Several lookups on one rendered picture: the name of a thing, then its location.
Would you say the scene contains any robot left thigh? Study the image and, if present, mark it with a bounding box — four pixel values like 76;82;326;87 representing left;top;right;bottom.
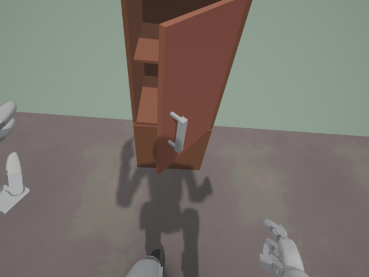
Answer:
126;259;163;277

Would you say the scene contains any left robot shin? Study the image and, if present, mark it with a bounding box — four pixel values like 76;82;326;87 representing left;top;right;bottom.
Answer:
143;256;160;264

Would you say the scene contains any cupboard door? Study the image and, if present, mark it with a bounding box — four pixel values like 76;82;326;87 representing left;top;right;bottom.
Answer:
156;0;247;174

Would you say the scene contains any handle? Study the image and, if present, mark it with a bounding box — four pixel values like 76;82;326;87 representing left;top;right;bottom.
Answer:
168;112;188;153

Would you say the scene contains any robot right hand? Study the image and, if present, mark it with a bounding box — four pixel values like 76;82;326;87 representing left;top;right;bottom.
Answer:
259;219;304;277

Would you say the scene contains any robot left hand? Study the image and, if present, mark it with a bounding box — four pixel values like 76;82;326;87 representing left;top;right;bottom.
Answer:
0;100;29;215

